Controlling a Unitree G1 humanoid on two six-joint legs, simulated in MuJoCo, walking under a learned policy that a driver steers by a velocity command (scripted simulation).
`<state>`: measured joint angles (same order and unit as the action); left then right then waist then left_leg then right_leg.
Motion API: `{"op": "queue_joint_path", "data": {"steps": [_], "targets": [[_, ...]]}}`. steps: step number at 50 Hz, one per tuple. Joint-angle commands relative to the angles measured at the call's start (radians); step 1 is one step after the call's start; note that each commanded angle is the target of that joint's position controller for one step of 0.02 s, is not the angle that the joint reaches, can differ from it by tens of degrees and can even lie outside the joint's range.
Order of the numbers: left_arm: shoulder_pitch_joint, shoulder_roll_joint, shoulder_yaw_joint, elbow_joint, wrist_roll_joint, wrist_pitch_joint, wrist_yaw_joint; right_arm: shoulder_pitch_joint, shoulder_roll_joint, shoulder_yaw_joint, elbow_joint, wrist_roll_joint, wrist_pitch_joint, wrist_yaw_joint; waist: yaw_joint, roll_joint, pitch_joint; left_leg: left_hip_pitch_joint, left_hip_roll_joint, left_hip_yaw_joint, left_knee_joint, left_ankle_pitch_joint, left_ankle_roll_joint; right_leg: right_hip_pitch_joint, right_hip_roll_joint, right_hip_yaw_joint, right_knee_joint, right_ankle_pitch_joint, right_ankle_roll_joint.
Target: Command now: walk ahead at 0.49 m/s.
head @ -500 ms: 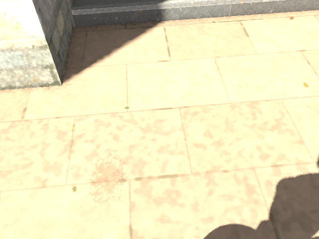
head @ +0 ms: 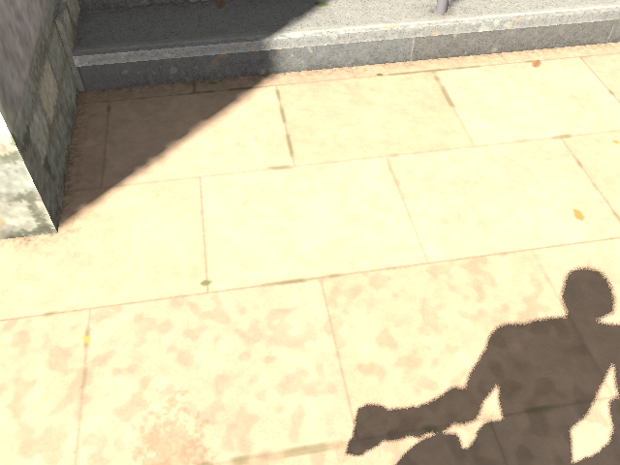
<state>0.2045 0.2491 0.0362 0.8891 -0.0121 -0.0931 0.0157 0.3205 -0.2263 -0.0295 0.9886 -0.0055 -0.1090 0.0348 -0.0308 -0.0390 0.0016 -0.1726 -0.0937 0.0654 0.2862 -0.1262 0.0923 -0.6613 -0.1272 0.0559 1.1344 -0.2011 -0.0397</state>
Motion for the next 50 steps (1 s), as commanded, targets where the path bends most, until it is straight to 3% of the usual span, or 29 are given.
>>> {"op": "queue_joint_path", "data": {"steps": [1, 5, 10, 12, 13, 14, 15, 16, 17, 18, 19, 20, 21, 23, 25, 29, 32, 35, 37, 39, 40, 41, 42, 43, 44, 45, 46, 48, 50], "targets": [[0.033, 0.045, 0.013, -0.042, 0.012, 0.004, 0.007, -0.041, -0.133, -0.021, -0.056, 0.002, -0.018, -0.020, 0.047, 0.074, 0.054, -0.106, 0.279, -0.206, -0.203, 0.073, 0.171, -0.019, -0.042, 0.002, -0.145, 0.162, 0.027], [-0.129, 0.028, 0.006, -0.084, 0.003, -0.008, -0.006, 0.039, -0.161, -0.026, -0.038, 0.018, -0.004, -0.034, -0.012, 0.076, 0.054, -0.021, 0.264, -0.157, -0.185, 0.085, 0.127, 0.018, 0.005, -0.038, -0.433, 0.307, 0.035], [-0.248, 0.045, 0.003, -0.134, -0.010, -0.017, -0.037, 0.111, -0.171, -0.032, -0.005, 0.027, 0.017, -0.037, -0.047, 0.092, 0.081, 0.145, 0.329, -0.180, -0.111, 0.059, 0.112, 0.012, 0.033, -0.042, -0.581, 0.214, 0.014], [-0.220, 0.067, 0.011, -0.138, -0.010, -0.026, -0.046, 0.101, -0.183, -0.038, -0.004, 0.027, 0.028, -0.039, -0.018, 0.106, 0.065, 0.187, 0.351, -0.193, -0.054, 0.118, 0.096, 0.075, 0.051, -0.053, -0.622, 0.133, -0.015], [-0.159, 0.087, 0.022, -0.125, -0.009, -0.030, -0.047, 0.079, -0.189, -0.039, -0.008, 0.026, 0.033, -0.039, 0.023, 0.115, 0.032, 0.187, 0.341, -0.179, 0.016, 0.246, 0.081, 0.171, 0.077, -0.076, -0.643, 0.107, -0.032], [-0.019, 0.126, 0.045, -0.082, -0.008, -0.032, -0.044, 0.064, -0.173, -0.033, -0.014, 0.021, 0.039, -0.039, 0.091, 0.104, -0.049, 0.162, 0.288, -0.136, 0.182, 0.403, 0.057, 0.353, 0.110, -0.099, -0.662, 0.102, -0.059], [0.189, 0.206, 0.072, -0.034, 0.001, -0.034, -0.035, 0.055, -0.132, -0.014, -0.040, 0.005, 0.038, -0.038, 0.167, 0.030, -0.202, -0.003, 0.225, -0.076, 0.478, 0.320, 0.019, 0.657, -0.016, 0.040, -0.639, 0.123, -0.123], [0.302, 0.304, 0.097, -0.006, 0.011, -0.024, -0.037, 0.165, -0.011, 0.022, -0.049, 0.007, 0.014, -0.029, 0.138, -0.231, -0.334, -0.434, 0.046, -0.018, 0.866, -0.115, -0.058, 1.040, -0.247, 0.489, -0.721, -0.037, -0.278], [0.305, 0.211, 0.070, -0.008, 0.012, -0.025, -0.040, 0.148, -0.075, 0.009, -0.036, 0.022, -0.012, -0.025, 0.150, -0.202, -0.364, -0.557, 0.054, -0.181, 1.013, -0.418, -0.039, 1.052, -0.273, 0.678, -0.832, -0.098, -0.279], [0.209, 0.158, 0.051, -0.025, 0.007, -0.028, -0.040, 0.056, -0.159, -0.014, -0.065, 0.048, -0.025, -0.021, 0.127, -0.139, -0.222, -0.630, 0.114, -0.185, 1.054, -0.348, -0.017, 0.928, -0.244, 0.531, -0.839, -0.075, -0.226], [0.107, 0.128, 0.039, -0.049, 0.006, -0.026, -0.041, -0.003, -0.162, -0.016, -0.081, 0.046, -0.026, -0.026, 0.093, -0.063, -0.143, -0.599, 0.171, -0.153, 1.019, -0.249, -0.015, 0.779, -0.205, 0.390, -0.859, 0.021, -0.199], [0.046, 0.097, 0.030, -0.058, 0.009, -0.024, -0.047, -0.035, -0.149, -0.021, -0.085, 0.031, -0.019, -0.033, 0.067, -0.013, -0.082, -0.560, 0.202, -0.140, 0.957, -0.182, -0.020, 0.655, -0.161, 0.295, -0.898, 0.089, -0.185], [0.022, 0.077, 0.023, -0.056, 0.016, -0.027, -0.051, -0.022, -0.131, -0.025, -0.085, 0.024, -0.005, -0.036, 0.034, -0.035, -0.058, -0.497, 0.231, -0.143, 0.903, -0.137, -0.023, 0.575, -0.126, 0.225, -0.931, 0.131, -0.170], [0.041, 0.072, 0.023, -0.033, 0.017, -0.031, -0.054, 0.012, -0.090, -0.023, -0.072, 0.022, 0.020, -0.038, 0.010, -0.044, -0.037, -0.443, 0.235, -0.125, 0.859, -0.096, -0.038, 0.505, -0.090, 0.146, -0.974, 0.207, -0.177], [0.078, 0.101, 0.031, -0.010, 0.017, -0.033, -0.045, -0.027, -0.089, -0.027, -0.089, 0.017, 0.030, -0.041, 0.007, -0.026, -0.009, -0.494, 0.240, -0.120, 0.795, -0.034, -0.054, 0.505, -0.087, 0.102, -0.994, 0.288, -0.188], [0.140, 0.114, 0.033, 0.018, 0.013, -0.019, -0.023, -0.179, -0.077, -0.028, -0.140, 0.011, 0.027, -0.038, 0.041, -0.018, 0.024, -0.567, 0.235, -0.111, 0.565, 0.140, -0.074, 0.550, -0.076, 0.046, -1.015, 0.305, -0.173], [0.158, 0.121, 0.029, 0.034, 0.014, -0.009, -0.012, -0.272, -0.055, -0.019, -0.162, 0.008, 0.019, -0.030, 0.062, -0.021, 0.050, -0.457, 0.181, -0.058, 0.369, 0.235, -0.075, 0.519, -0.035, -0.040, -0.983, 0.483, -0.139], [0.197, 0.125, 0.028, 0.066, 0.009, 0.005, -0.007, -0.321, -0.055, -0.015, -0.177, 0.011, 0.018, -0.018, 0.080, -0.040, 0.037, -0.397, 0.147, -0.053, 0.289, 0.248, -0.064, 0.580, -0.055, -0.045, -0.916, 0.551, -0.130], [0.177, 0.127, 0.030, 0.075, 0.005, 0.014, 0.000, -0.309, -0.080, -0.021, -0.179, 0.007, 0.013, -0.010, 0.058, -0.055, 0.021, -0.371, 0.138, -0.072, 0.245, 0.197, -0.038, 0.640, -0.079, -0.023, -0.851, 0.584, -0.113], [0.129, 0.138, 0.036, 0.072, -0.001, 0.023, 0.005, -0.197, -0.124, -0.039, -0.143, -0.004, 0.004, -0.010, -0.010, -0.054, -0.042, -0.225, 0.105, -0.058, 0.168, 0.206, -0.005, 0.670, -0.060, -0.019, -0.723, 0.642, -0.078], [0.144, 0.127, 0.033, 0.070, 0.005, 0.024, 0.004, -0.104, -0.167, -0.055, -0.107, -0.012, -0.001, -0.015, -0.036, -0.007, -0.106, -0.073, 0.113, -0.056, 0.129, 0.412, 0.014, 0.649, 0.004, -0.043, -0.587, 0.610, -0.045], [0.199, 0.084, 0.017, 0.058, 0.029, 0.019, 0.002, -0.009, -0.227, -0.064, -0.089, -0.032, -0.001, -0.021, -0.027, 0.109, -0.244, 0.225, 0.276, -0.205, 0.235, 0.855, 0.077, 0.462, 0.081, -0.075, -0.349, 0.289, -0.001], [0.365, -0.036, -0.020, 0.103, 0.025, 0.016, -0.008, 0.014, -0.205, -0.051, -0.078, -0.031, 0.012, -0.022, 0.021, 0.321, -0.387, 0.476, 0.505, -0.459, 0.242, 1.032, 0.268, 0.218, 0.181, -0.053, -0.048, -0.415, 0.055], [0.356, 0.041, -0.003, 0.126, 0.007, 0.020, -0.013, 0.022, -0.141, -0.035, -0.081, -0.008, 0.024, -0.015, -0.006, 0.229, -0.427, 0.414, 0.483, -0.516, 0.186, 0.820, 0.273, 0.196, 0.160, 0.058, 0.060, -0.511, 0.065], [0.260, 0.090, 0.012, 0.099, -0.012, 0.029, -0.010, -0.064, -0.135, -0.032, -0.096, 0.006, 0.028, -0.015, 0.002, 0.172, -0.300, 0.286, 0.446, -0.447, 0.134, 0.603, 0.230, 0.133, 0.123, 0.045, 0.084, -0.466, 0.069], [0.182, 0.094, 0.017, 0.082, -0.010, 0.044, 0.002, -0.149, -0.119, -0.024, -0.113, 0.004, 0.032, -0.019, 0.018, 0.102, -0.206, 0.150, 0.405, -0.397, 0.086, 0.429, 0.190, 0.126, 0.087, 0.023, 0.050, -0.397, 0.077], [0.141, 0.092, 0.024, 0.075, 0.001, 0.062, 0.015, -0.211, -0.098, -0.016, -0.123, -0.003, 0.034, -0.023, 0.037, 0.084, -0.140, 0.014, 0.377, -0.352, 0.038, 0.316, 0.165, 0.159, 0.060, 0.019, -0.011, -0.344, 0.083], [0.162, 0.049, 0.019, 0.081, 0.009, 0.089, 0.031, -0.262, -0.101, -0.017, -0.119, -0.023, 0.043, -0.028, 0.076, 0.149, -0.099, -0.159, 0.312, -0.269, -0.025, 0.174, 0.128, 0.298, 0.054, -0.006, -0.174, -0.278, 0.086], [0.172, 0.024, 0.016, 0.093, 0.012, 0.098, 0.042, -0.251, -0.101, -0.019, -0.108, -0.031, 0.048, -0.036, 0.078, 0.171, -0.110, -0.192, 0.289, -0.227, -0.040, 0.129, 0.132, 0.371, 0.068, -0.029, -0.300, -0.254, 0.084]]}}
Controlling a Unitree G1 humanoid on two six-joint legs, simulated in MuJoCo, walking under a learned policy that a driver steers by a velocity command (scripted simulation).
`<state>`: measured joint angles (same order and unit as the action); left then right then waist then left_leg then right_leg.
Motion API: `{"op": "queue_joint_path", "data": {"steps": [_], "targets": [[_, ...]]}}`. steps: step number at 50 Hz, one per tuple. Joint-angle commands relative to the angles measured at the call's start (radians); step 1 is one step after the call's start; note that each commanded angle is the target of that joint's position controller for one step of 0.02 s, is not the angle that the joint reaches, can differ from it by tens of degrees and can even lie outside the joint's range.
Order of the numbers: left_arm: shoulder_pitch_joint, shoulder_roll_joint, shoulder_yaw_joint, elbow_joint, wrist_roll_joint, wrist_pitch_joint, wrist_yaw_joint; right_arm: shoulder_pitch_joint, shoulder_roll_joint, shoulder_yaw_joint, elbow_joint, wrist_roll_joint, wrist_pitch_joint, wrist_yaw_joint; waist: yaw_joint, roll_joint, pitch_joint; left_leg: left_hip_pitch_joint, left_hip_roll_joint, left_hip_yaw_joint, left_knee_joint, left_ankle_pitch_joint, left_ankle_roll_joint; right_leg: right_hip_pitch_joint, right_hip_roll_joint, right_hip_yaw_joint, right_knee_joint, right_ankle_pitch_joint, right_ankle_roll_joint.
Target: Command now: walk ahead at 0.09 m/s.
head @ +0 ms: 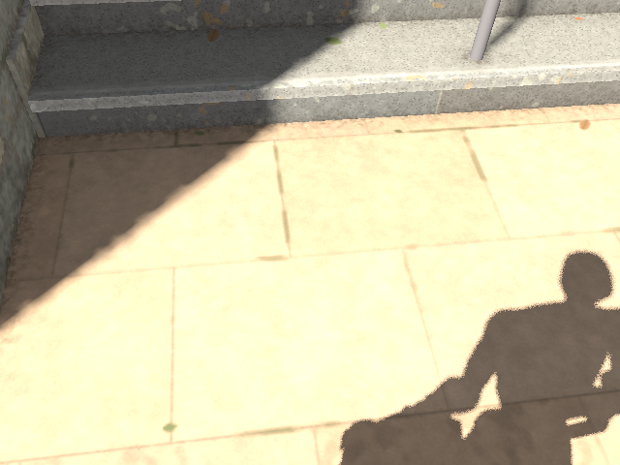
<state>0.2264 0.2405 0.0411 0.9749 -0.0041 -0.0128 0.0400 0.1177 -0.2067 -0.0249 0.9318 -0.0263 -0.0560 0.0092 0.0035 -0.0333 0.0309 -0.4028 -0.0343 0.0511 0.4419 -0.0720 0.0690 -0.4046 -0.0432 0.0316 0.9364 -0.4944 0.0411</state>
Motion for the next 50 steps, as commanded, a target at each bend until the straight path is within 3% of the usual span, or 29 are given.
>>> {"op": "queue_joint_path", "data": {"steps": [1, 4, 6, 7, 8, 9, 11, 13, 17, 22, 30, 31, 33, 35, 39, 41, 42, 43, 44, 45, 46, 47, 49, 50], "targets": [[0.144, 0.033, 0.010, 0.010, 0.005, 0.022, 0.019, -0.040, -0.125, -0.025, -0.046, -0.006, -0.004, -0.014, 0.038, 0.162, -0.151, 0.041, 0.231, -0.213, -0.203, 0.010, 0.156, 0.139, -0.014, -0.008, -0.154, 0.077, -0.001], [0.132, 0.038, 0.014, 0.023, 0.012, 0.033, 0.012, -0.057, -0.135, -0.026, -0.038, 0.018, 0.012, -0.024, 0.051, 0.152, -0.130, -0.017, 0.216, -0.212, -0.229, -0.308, 0.120, 0.239, 0.002, -0.036, -0.320, 0.252, -0.022], [0.119, 0.042, 0.015, 0.026, 0.031, 0.035, 0.006, -0.029, -0.112, -0.018, -0.017, 0.027, 0.021, -0.028, 0.052, 0.131, -0.071, -0.067, 0.181, -0.203, -0.238, -0.492, 0.052, 0.275, -0.001, -0.038, -0.417, 0.282, -0.053], [0.112, 0.056, 0.014, 0.020, 0.036, 0.033, 0.007, -0.010, -0.106, -0.017, -0.007, 0.027, 0.024, -0.028, 0.041, 0.104, -0.027, -0.071, 0.158, -0.192, -0.216, -0.516, 0.015, 0.251, -0.039, 0.001, -0.487, 0.259, -0.076], [0.095, 0.115, 0.027, 0.025, 0.025, 0.030, 0.009, 0.027, -0.115, -0.025, -0.003, 0.027, 0.028, -0.031, -0.004, 0.019, 0.020, -0.037, 0.103, -0.138, -0.191, -0.466, -0.012, 0.150, -0.044, 0.009, -0.508, 0.119, -0.100], [0.088, 0.102, 0.028, 0.036, 0.016, 0.021, 0.007, 0.023, -0.119, -0.027, 0.001, 0.023, 0.031, -0.038, -0.001, -0.033, 0.040, 0.060, 0.074, -0.095, -0.138, -0.389, -0.025, 0.037, -0.037, 0.020, -0.553, 0.009, -0.103], [0.051, 0.064, 0.020, 0.041, 0.020, -0.002, 0.005, 0.033, -0.098, -0.025, 0.009, 0.021, 0.033, -0.043, -0.022, -0.081, 0.024, 0.170, 0.070, -0.078, -0.070, -0.259, -0.017, -0.018, -0.041, 0.029, -0.605, 0.014, -0.075], [0.039, 0.050, 0.018, 0.042, 0.016, -0.018, 0.004, 0.053, -0.095, -0.026, 0.027, 0.014, 0.036, -0.044, -0.027, -0.066, 0.009, 0.192, 0.066, -0.066, -0.047, -0.201, -0.009, 0.001, -0.036, 0.025, -0.600, 0.064, -0.058], [0.080, 0.049, 0.017, 0.062, 0.009, -0.028, 0.003, 0.044, -0.085, -0.025, 0.046, 0.020, 0.035, -0.038, -0.009, -0.008, -0.011, 0.188, 0.070, -0.066, -0.032, -0.119, -0.003, 0.072, -0.024, 0.008, -0.561, 0.188, -0.060], [0.109, 0.044, 0.012, 0.077, 0.007, -0.024, 0.002, 0.051, -0.086, -0.024, 0.070, 0.026, 0.038, -0.036, 0.000, 0.025, -0.040, 0.215, 0.072, -0.062, -0.001, 0.011, -0.004, 0.122, -0.014, -0.007, -0.529, 0.306, -0.061], [0.116, 0.025, 0.007, 0.090, 0.006, -0.012, 0.002, 0.060, -0.090, -0.025, 0.104, 0.030, 0.051, -0.043, -0.001, 0.033, -0.027, 0.229, 0.074, -0.064, 0.015, 0.066, -0.007, 0.144, -0.002, -0.023, -0.521, 0.361, -0.059], [0.139, 0.017, 0.006, 0.104, 0.005, -0.010, 0.002, 0.077, -0.080, -0.023, 0.118, 0.031, 0.053, -0.044, 0.001, 0.030, -0.046, 0.236, 0.061, -0.051, 0.017, -0.042, -0.006, 0.155, 0.007, -0.032, -0.530, 0.259, -0.064], [0.138, 0.043, 0.017, 0.101, -0.006, -0.005, 0.005, 0.083, -0.100, -0.033, 0.126, 0.043, 0.055, -0.046, -0.002, 0.004, 0.014, 0.167, 0.030, -0.027, 0.045, -0.415, 0.007, 0.106, 0.008, -0.015, -0.538, -0.050, -0.107], [0.148, 0.052, 0.021, 0.086, -0.017, -0.019, 0.008, 0.058, -0.098, -0.035, 0.112, 0.049, 0.036, -0.044, 0.011, -0.003, 0.102, 0.052, 0.039, -0.050, 0.057, -0.562, 0.023, 0.076, -0.037, 0.055, -0.574, -0.220, -0.154], [0.217, 0.120, 0.046, 0.099, -0.027, -0.065, -0.004, -0.016, -0.043, -0.026, 0.069, 0.056, -0.032, -0.014, 0.031, -0.154, 0.150, -0.140, 0.033, 0.005, 0.277, -0.321, 0.023, 0.224, -0.268, 0.380, -0.703, -0.178, -0.277], [0.169, 0.099, 0.041, 0.081, -0.026, -0.075, -0.013, 0.030, -0.050, -0.030, 0.079, 0.060, -0.049, -0.002, -0.013, -0.125, 0.127, -0.066, 0.041, 0.004, 0.215, -0.320, 0.045, 0.219, -0.259, 0.328, -0.648, 0.018, -0.256], [0.123, 0.097, 0.040, 0.064, -0.028, -0.073, -0.018, 0.112, -0.056, -0.037, 0.110, 0.063, -0.050, 0.000, -0.057, -0.108, 0.101, 0.080, 0.030, 0.011, 0.135, -0.299, 0.052, 0.153, -0.214, 0.251, -0.600, 0.081, -0.221], [0.052, 0.095, 0.038, 0.036, -0.027, -0.074, -0.021, 0.234, -0.086, -0.053, 0.154, 0.061, -0.049, -0.001, -0.116, -0.062, 0.068, 0.277, 0.037, -0.034, 0.061, -0.255, 0.066, 0.036, -0.140, 0.147, -0.490, 0.220, -0.173], [0.001, 0.046, 0.025, -0.005, -0.027, -0.085, -0.021, 0.374, -0.188, -0.085, 0.191, 0.061, -0.050, -0.003, -0.159, 0.161, 0.033, 0.466, 0.184, -0.317, -0.087, -0.297, 0.142, -0.150, 0.016, -0.049, -0.155, 0.338, -0.088], [-0.004, 0.010, 0.016, -0.032, -0.020, -0.102, -0.019, 0.484, -0.243, -0.093, 0.207, 0.052, -0.054, 0.008, -0.180, 0.349, -0.032, 0.626, 0.388, -0.712, -0.237, -0.233, 0.253, -0.352, 0.096, -0.051, 0.163, 0.027, -0.054], [-0.016, 0.048, 0.027, -0.036, -0.034, -0.113, -0.025, 0.412, -0.158, -0.060, 0.192, 0.034, -0.063, 0.008, -0.123, 0.212, -0.006, 0.609, 0.420, -0.720, -0.219, -0.194, 0.243, -0.447, 0.042, 0.051, 0.327, -0.020, -0.082], [-0.005, 0.049, 0.027, -0.029, -0.044, -0.117, -0.034, 0.338, -0.114, -0.045, 0.165, 0.032, -0.068, 0.010, -0.085, 0.142, 0.019, 0.570, 0.391, -0.596, -0.205, -0.136, 0.208, -0.470, -0.002, 0.061, 0.375, 0.062, -0.110], [-0.015, 0.058, 0.039, -0.024, -0.033, -0.115, -0.036, 0.267, -0.087, -0.026, 0.137, 0.033, -0.065, 0.016, -0.044, 0.066, 0.037, 0.500, 0.318, -0.392, -0.229, -0.004, 0.150, -0.449, -0.067, 0.033, 0.293, 0.221, -0.129], [-0.018, 0.060, 0.045, -0.027, -0.028, -0.108, -0.038, 0.272, -0.071, -0.018, 0.139, 0.030, -0.057, 0.015, -0.035, 0.085, 0.033, 0.466, 0.284, -0.315, -0.242, 0.058, 0.126, -0.402, -0.082, 0.015, 0.244, 0.262, -0.125]]}}
Over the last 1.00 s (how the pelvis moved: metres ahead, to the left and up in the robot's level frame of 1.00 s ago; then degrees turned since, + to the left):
0.47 -0.03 -0.01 0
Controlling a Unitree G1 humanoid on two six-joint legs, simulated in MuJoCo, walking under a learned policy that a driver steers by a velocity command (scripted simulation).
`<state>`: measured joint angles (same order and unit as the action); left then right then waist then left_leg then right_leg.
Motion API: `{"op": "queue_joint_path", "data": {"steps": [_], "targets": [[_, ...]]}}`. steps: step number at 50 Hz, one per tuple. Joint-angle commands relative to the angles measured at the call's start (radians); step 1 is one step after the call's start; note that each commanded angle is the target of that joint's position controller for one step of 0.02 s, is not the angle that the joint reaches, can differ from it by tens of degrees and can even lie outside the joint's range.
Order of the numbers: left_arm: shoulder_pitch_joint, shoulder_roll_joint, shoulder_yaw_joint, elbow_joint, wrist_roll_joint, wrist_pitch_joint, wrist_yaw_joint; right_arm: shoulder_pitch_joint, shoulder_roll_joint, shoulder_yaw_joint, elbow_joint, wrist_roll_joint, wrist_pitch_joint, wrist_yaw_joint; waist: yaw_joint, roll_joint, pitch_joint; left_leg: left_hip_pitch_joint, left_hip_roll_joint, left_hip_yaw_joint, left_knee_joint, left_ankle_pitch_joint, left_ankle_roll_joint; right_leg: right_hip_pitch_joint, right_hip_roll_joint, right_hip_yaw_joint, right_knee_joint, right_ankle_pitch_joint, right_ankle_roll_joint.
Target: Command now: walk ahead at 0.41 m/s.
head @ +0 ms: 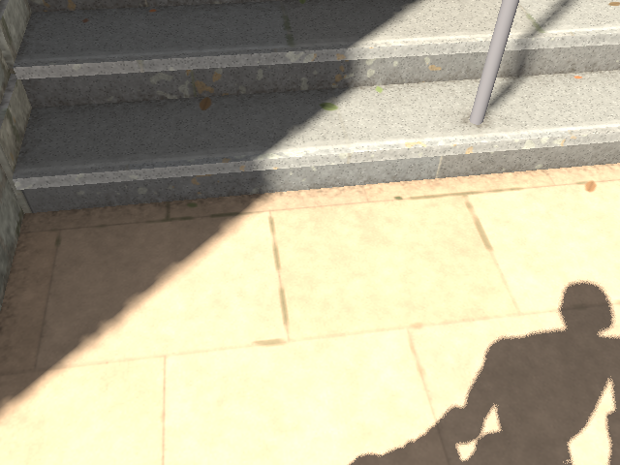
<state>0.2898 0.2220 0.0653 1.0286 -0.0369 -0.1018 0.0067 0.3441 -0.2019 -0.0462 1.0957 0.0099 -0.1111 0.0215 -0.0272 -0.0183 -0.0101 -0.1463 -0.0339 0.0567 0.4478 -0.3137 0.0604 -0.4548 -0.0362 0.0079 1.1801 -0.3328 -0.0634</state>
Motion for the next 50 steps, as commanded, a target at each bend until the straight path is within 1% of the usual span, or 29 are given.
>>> {"op": "queue_joint_path", "data": {"steps": [1, 6, 9, 12, 14, 15, 16, 17, 18, 19, 20, 21, 22, 23, 25, 28, 31, 34, 38, 41, 42, 43, 44, 45, 46, 47, 48, 49, 50], "targets": [[-0.085, 0.065, 0.021, -0.081, 0.006, -0.011, -0.008, 0.067, -0.070, 0.008, -0.021, -0.009, 0.005, -0.002, -0.001, 0.085, 0.072, 0.192, 0.262, -0.275, -0.261, 0.342, 0.126, -0.328, -0.091, 0.021, -0.040, 0.120, -0.010], [-0.293, 0.017, -0.002, -0.166, 0.015, 0.006, -0.014, 0.096, -0.133, 0.005, -0.032, -0.016, 0.020, -0.036, -0.026, 0.079, 0.131, 0.086, 0.227, -0.162, -0.332, 0.393, 0.126, -0.287, -0.062, -0.035, -0.384, 0.292, 0.044], [-0.391, 0.029, -0.011, -0.200, 0.008, 0.006, -0.028, 0.139, -0.152, -0.004, -0.027, -0.007, 0.018, -0.040, -0.048, 0.100, 0.151, 0.070, 0.231, -0.129, -0.364, 0.348, 0.125, -0.205, -0.028, -0.064, -0.536, 0.375, 0.041], [-0.447, 0.050, -0.013, -0.231, 0.003, 0.001, -0.045, 0.163, -0.150, -0.012, -0.014, 0.006, 0.022, -0.040, -0.040, 0.097, 0.171, 0.168, 0.275, -0.118, -0.338, 0.399, 0.116, -0.209, -0.026, -0.044, -0.615, 0.370, 0.007], [-0.419, 0.081, -0.003, -0.236, 0.005, -0.005, -0.054, 0.142, -0.166, -0.021, -0.020, 0.004, 0.028, -0.040, -0.001, 0.107, 0.130, 0.236, 0.292, -0.098, -0.257, 0.597, 0.096, -0.137, -0.002, -0.054, -0.646, 0.320, -0.024], [-0.364, 0.107, 0.010, -0.226, 0.007, -0.006, -0.053, 0.130, -0.181, -0.027, -0.025, 0.002, 0.033, -0.040, 0.035, 0.130, 0.076, 0.256, 0.294, -0.089, -0.181, 0.781, 0.086, -0.043, 0.029, -0.074, -0.638, 0.289, -0.041], [-0.239, 0.143, 0.030, -0.192, 0.007, -0.005, -0.049, 0.113, -0.185, -0.029, -0.030, -0.003, 0.041, -0.040, 0.104, 0.144, -0.005, 0.245, 0.271, -0.064, -0.030, 0.943, 0.068, 0.121, 0.065, -0.097, -0.633, 0.267, -0.065], [-0.054, 0.187, 0.053, -0.137, 0.005, 0.000, -0.041, 0.093, -0.174, -0.023, -0.044, -0.008, 0.046, -0.038, 0.188, 0.140, -0.109, 0.122, 0.227, -0.039, 0.195, 0.925, 0.037, 0.385, 0.049, -0.070, -0.626, 0.271, -0.097], [0.116, 0.266, 0.072, -0.102, 0.026, 0.006, -0.030, 0.130, -0.114, -0.005, -0.069, -0.019, 0.043, -0.033, 0.201, -0.022, -0.260, -0.183, 0.133, -0.005, 0.557, 0.543, 0.000, 0.729, -0.181, 0.242, -0.635, 0.154, -0.181], [0.145, 0.275, 0.063, -0.089, 0.037, 0.004, -0.039, 0.228, 0.012, 0.030, -0.061, -0.003, 0.015, -0.020, 0.132, -0.255, -0.410, -0.442, -0.038, -0.124, 0.847, -0.235, -0.031, 0.910, -0.373, 0.736, -0.832, -0.053, -0.308], [0.081, 0.190, 0.039, -0.093, 0.026, -0.002, -0.042, 0.122, -0.097, 0.002, -0.077, 0.025, -0.010, -0.015, 0.147, -0.169, -0.294, -0.547, 0.019, -0.208, 0.954, -0.224, -0.006, 0.819, -0.325, 0.723, -0.902, -0.112, -0.250], [-0.022, 0.150, 0.025, -0.112, 0.020, -0.007, -0.041, 0.026, -0.144, -0.010, -0.112, 0.042, -0.023, -0.017, 0.119, -0.119, -0.141, -0.589, 0.071, -0.166, 0.947, -0.130, 0.010, 0.651, -0.297, 0.551, -0.920, -0.031, -0.204], [-0.109, 0.127, 0.015, -0.129, 0.027, -0.014, -0.045, -0.017, -0.146, -0.014, -0.120, 0.035, -0.026, -0.028, 0.080, -0.016, -0.081, -0.532, 0.125, -0.147, 0.893, -0.029, 0.014, 0.483, -0.265, 0.429, -0.947, 0.089, -0.182], [-0.152, 0.097, 0.008, -0.132, 0.039, -0.021, -0.050, -0.017, -0.135, -0.024, -0.116, 0.023, -0.015, -0.036, 0.042, 0.000, -0.042, -0.473, 0.159, -0.144, 0.843, 0.021, 0.015, 0.360, -0.234, 0.326, -0.972, 0.177, -0.164], [-0.158, 0.068, -0.002, -0.112, 0.051, -0.027, -0.053, 0.043, -0.087, -0.025, -0.100, 0.025, 0.021, -0.040, -0.003, -0.037, -0.021, -0.379, 0.187, -0.152, 0.786, 0.044, 0.015, 0.244, -0.200, 0.206, -1.020, 0.264, -0.154], [-0.120, 0.106, 0.001, -0.081, 0.067, -0.032, -0.033, 0.009, -0.087, -0.035, -0.120, 0.019, 0.050, -0.052, -0.024, -0.039, 0.030, -0.403, 0.164, -0.155, 0.697, 0.083, -0.017, 0.176, -0.187, 0.044, -1.020, 0.623, -0.159], [-0.119, 0.133, 0.003, -0.084, 0.069, -0.019, -0.003, -0.079, -0.092, -0.038, -0.166, 0.002, 0.053, -0.043, -0.018, -0.040, 0.026, -0.436, 0.143, -0.140, 0.502, 0.250, -0.038, 0.202, -0.164, -0.065, -1.004, 0.732, -0.135], [-0.102, 0.164, 0.007, -0.088, 0.058, 0.000, 0.024, -0.194, -0.072, -0.025, -0.217, -0.006, 0.054, -0.022, 0.022, -0.034, 0.013, -0.397, 0.127, -0.075, 0.316, 0.371, -0.043, 0.246, -0.159, -0.128, -0.982, 0.742, -0.118], [-0.068, 0.189, 0.019, -0.081, 0.034, 0.038, 0.043, -0.268, -0.096, -0.029, -0.281, -0.007, 0.069, 0.001, 0.050, -0.037, 0.002, -0.437, 0.109, -0.044, 0.219, 0.284, -0.034, 0.404, -0.217, -0.127, -0.893, 0.741, -0.118], [-0.098, 0.207, 0.032, -0.105, 0.018, 0.066, 0.054, -0.233, -0.129, -0.044, -0.311, -0.005, 0.070, 0.017, 0.020, -0.060, -0.019, -0.387, 0.062, -0.001, 0.157, 0.139, 0.008, 0.459, -0.236, -0.127, -0.735, 0.849, -0.086], [-0.116, 0.207, 0.034, -0.119, 0.013, 0.075, 0.058, -0.162, -0.149, -0.057, -0.300, -0.003, 0.064, 0.020, -0.019, -0.043, -0.052, -0.285, 0.025, 0.022, 0.066, 0.197, 0.032, 0.446, -0.204, -0.153, -0.608, 0.877, -0.055], [-0.080, 0.199, 0.032, -0.128, 0.021, 0.077, 0.057, -0.073, -0.222, -0.085, -0.288, -0.008, 0.059, 0.011, -0.052, 0.039, -0.118, -0.098, 0.040, -0.061, -0.018, 0.482, 0.080, 0.363, -0.128, -0.181, -0.403, 0.749, 0.010], [-0.068, 0.141, 0.010, -0.168, 0.065, 0.067, 0.046, -0.020, -0.335, -0.113, -0.297, -0.019, 0.066, -0.014, -0.028, 0.239, -0.208, 0.160, 0.264, -0.369, 0.036, 0.988, 0.198, 0.075, -0.005, -0.201, -0.075, 0.175, 0.085], [-0.033, 0.104, -0.006, -0.194, 0.066, 0.055, 0.029, -0.024, -0.334, -0.101, -0.320, -0.035, 0.066, -0.013, 0.005, 0.303, -0.371, 0.349, 0.435, -0.709, -0.014, 0.969, 0.397, -0.157, 0.145, -0.021, 0.178, -0.394, 0.104], [-0.076, 0.148, 0.005, -0.190, 0.038, 0.049, 0.013, -0.054, -0.263, -0.084, -0.346, -0.028, 0.069, -0.009, -0.022, 0.165, -0.365, 0.295, 0.384, -0.629, -0.047, 0.791, 0.353, -0.203, 0.079, 0.099, 0.226, -0.332, 0.084], [-0.116, 0.156, 0.009, -0.196, 0.015, 0.053, 0.012, -0.144, -0.218, -0.072, -0.369, -0.015, 0.071, -0.014, -0.002, 0.097, -0.258, 0.187, 0.339, -0.495, -0.066, 0.650, 0.289, -0.239, 0.040, 0.082, 0.188, -0.240, 0.078], [-0.127, 0.154, 0.013, -0.181, 0.024, 0.064, 0.025, -0.197, -0.189, -0.062, -0.381, -0.002, 0.077, -0.019, 0.020, 0.007, -0.176, 0.063, 0.292, -0.413, -0.088, 0.528, 0.230, -0.221, -0.001, 0.066, 0.099, -0.178, 0.086], [-0.141, 0.175, 0.023, -0.185, 0.038, 0.078, 0.038, -0.220, -0.170, -0.056, -0.385, 0.001, 0.082, -0.024, 0.032, 0.025, -0.139, -0.034, 0.258, -0.375, -0.111, 0.447, 0.205, -0.169, -0.020, 0.062, 0.023, -0.135, 0.091], [-0.132, 0.169, 0.025, -0.185, 0.043, 0.090, 0.041, -0.225, -0.175, -0.055, -0.385, -0.013, 0.087, -0.027, 0.047, 0.065, -0.128, -0.111, 0.228, -0.345, -0.128, 0.428, 0.200, -0.103, -0.011, 0.042, 0.000, -0.098, 0.098]]}}
Over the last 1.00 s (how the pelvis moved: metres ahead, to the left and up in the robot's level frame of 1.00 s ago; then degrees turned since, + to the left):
0.16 0.01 0.01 1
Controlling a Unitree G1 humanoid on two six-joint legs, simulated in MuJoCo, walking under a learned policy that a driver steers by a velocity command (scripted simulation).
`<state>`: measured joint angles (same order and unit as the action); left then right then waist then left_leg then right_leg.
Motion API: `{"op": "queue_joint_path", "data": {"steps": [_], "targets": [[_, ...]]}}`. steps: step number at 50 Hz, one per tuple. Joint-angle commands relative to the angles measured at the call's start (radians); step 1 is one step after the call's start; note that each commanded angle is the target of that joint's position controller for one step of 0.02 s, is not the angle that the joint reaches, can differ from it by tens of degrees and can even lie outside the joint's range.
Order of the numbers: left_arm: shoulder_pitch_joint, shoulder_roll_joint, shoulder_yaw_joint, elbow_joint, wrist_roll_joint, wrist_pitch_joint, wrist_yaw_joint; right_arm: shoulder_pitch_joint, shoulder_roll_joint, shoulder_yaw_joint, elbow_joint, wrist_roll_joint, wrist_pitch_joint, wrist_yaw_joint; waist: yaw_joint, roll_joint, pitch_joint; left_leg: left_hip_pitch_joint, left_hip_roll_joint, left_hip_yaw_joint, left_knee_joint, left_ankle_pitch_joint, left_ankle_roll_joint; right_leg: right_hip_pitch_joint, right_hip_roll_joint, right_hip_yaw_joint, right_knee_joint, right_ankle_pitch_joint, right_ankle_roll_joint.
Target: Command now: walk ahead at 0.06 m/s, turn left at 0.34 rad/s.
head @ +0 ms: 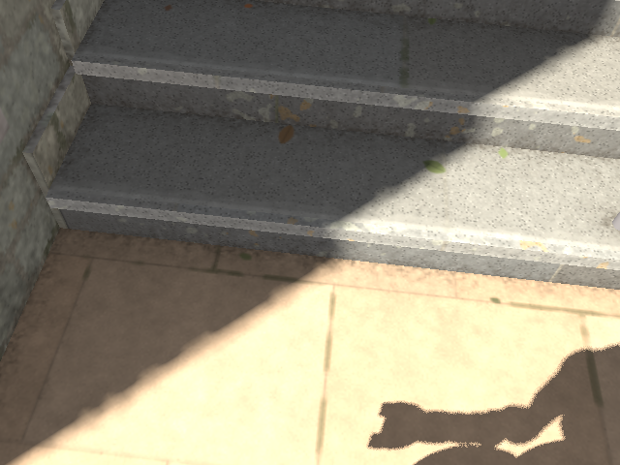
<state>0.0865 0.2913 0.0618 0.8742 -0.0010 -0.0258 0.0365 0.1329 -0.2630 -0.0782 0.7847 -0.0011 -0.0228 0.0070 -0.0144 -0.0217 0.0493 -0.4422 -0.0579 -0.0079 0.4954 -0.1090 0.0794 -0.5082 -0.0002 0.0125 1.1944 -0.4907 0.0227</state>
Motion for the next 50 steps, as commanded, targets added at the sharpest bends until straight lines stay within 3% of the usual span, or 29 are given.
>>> {"op": "queue_joint_path", "data": {"steps": [1, 5, 10, 13, 14, 15, 16, 17, 18, 20, 22, 29, 50], "targets": [[0.089, 0.082, 0.026, -0.029, 0.006, 0.019, 0.015, -0.010, -0.123, -0.025, -0.073, -0.012, -0.001, -0.015, 0.040, 0.101, -0.185, 0.155, 0.235, -0.259, -0.184, 0.230, 0.183, -0.019, -0.040, 0.029, -0.058, 0.079, 0.019], [0.083, 0.054, 0.015, -0.028, 0.000, 0.023, 0.026, 0.012, -0.137, -0.026, -0.068, -0.013, 0.002, -0.033, 0.023, 0.132, -0.207, 0.173, 0.231, -0.242, -0.190, 0.158, 0.178, 0.022, -0.046, 0.030, -0.246, 0.124, 0.043], [0.058, 0.063, 0.013, -0.027, -0.006, 0.020, 0.018, 0.000, -0.120, -0.011, -0.065, -0.019, 0.012, -0.036, 0.002, 0.166, -0.168, 0.138, 0.225, -0.265, -0.208, -0.089, 0.151, 0.126, -0.042, 0.015, -0.437, 0.149, 0.037], [0.112, 0.043, 0.009, 0.001, -0.001, 0.006, 0.001, 0.002, -0.090, 0.007, -0.052, -0.006, 0.019, -0.035, 0.040, 0.142, -0.145, 0.121, 0.191, -0.253, -0.148, -0.123, 0.094, 0.271, -0.014, -0.027, -0.724, 0.283, -0.004], [0.128, 0.066, 0.011, 0.006, 0.014, 0.001, -0.005, 0.044, -0.075, 0.013, -0.039, -0.005, 0.016, -0.036, 0.036, 0.111, -0.144, 0.092, 0.162, -0.237, -0.116, -0.143, 0.048, 0.341, -0.055, 0.016, -0.777, 0.350, -0.028], [0.144, 0.132, 0.019, 0.001, 0.033, -0.001, -0.005, 0.076, -0.050, 0.019, -0.040, -0.017, 0.009, -0.034, 0.002, -0.023, -0.147, 0.033, 0.089, -0.163, 0.011, -0.195, -0.005, 0.391, -0.192, 0.152, -0.804, 0.473, -0.081], [0.091, 0.149, 0.023, 0.008, 0.029, 0.000, -0.008, 0.074, -0.036, 0.016, -0.060, -0.015, 0.004, -0.029, -0.051, -0.201, -0.106, 0.046, 0.010, -0.052, 0.028, -0.243, -0.041, 0.271, -0.259, 0.234, -0.842, 0.421, -0.167], [0.033, 0.078, 0.006, -0.014, 0.028, -0.006, -0.012, 0.027, -0.072, 0.011, -0.055, -0.023, 0.002, -0.028, -0.033, -0.173, -0.090, 0.124, 0.034, -0.059, 0.026, -0.193, -0.055, 0.201, -0.245, 0.233, -0.871, 0.329, -0.169], [0.031, 0.066, 0.004, -0.011, 0.024, -0.013, -0.012, -0.006, -0.078, 0.006, -0.059, -0.021, 0.004, -0.028, -0.020, -0.160, -0.087, 0.158, 0.035, -0.057, 0.013, -0.123, -0.053, 0.201, -0.196, 0.191, -0.856, 0.261, -0.127], [0.060, 0.083, 0.006, 0.002, 0.016, -0.026, -0.014, -0.011, -0.071, 0.004, -0.050, -0.024, 0.021, -0.030, -0.004, -0.132, -0.075, 0.215, 0.050, -0.076, 0.003, -0.045, -0.045, 0.171, -0.151, 0.143, -0.847, 0.196, -0.081], [0.092, 0.076, 0.002, 0.016, 0.012, -0.031, -0.010, 0.009, -0.068, 0.002, -0.035, -0.013, 0.025, -0.027, 0.001, -0.076, -0.060, 0.228, 0.061, -0.089, -0.003, -0.008, -0.028, 0.173, -0.109, 0.091, -0.821, 0.200, -0.056], [0.128, 0.057, -0.003, 0.037, 0.005, -0.019, -0.003, 0.017, -0.056, 0.000, 0.009, -0.008, 0.012, -0.027, 0.031, 0.035, -0.087, 0.237, 0.076, -0.107, -0.001, 0.112, -0.021, 0.243, -0.067, 0.038, -0.736, 0.314, -0.054], [0.140, 0.034, -0.017, 0.127, 0.005, -0.006, -0.006, 0.006, -0.055, 0.007, 0.160, 0.000, 0.020, -0.043, 0.025, 0.022, -0.044, 0.272, 0.076, -0.099, -0.018, 0.090, -0.032, 0.255, -0.037, 0.015, -0.766, 0.299, -0.044]]}}
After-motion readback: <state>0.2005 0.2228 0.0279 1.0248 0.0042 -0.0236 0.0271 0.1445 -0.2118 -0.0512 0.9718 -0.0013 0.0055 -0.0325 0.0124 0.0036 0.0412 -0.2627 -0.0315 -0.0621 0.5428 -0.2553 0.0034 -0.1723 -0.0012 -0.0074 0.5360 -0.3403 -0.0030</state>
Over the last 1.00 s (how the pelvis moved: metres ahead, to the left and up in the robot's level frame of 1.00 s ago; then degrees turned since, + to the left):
0.44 -0.03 -0.01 14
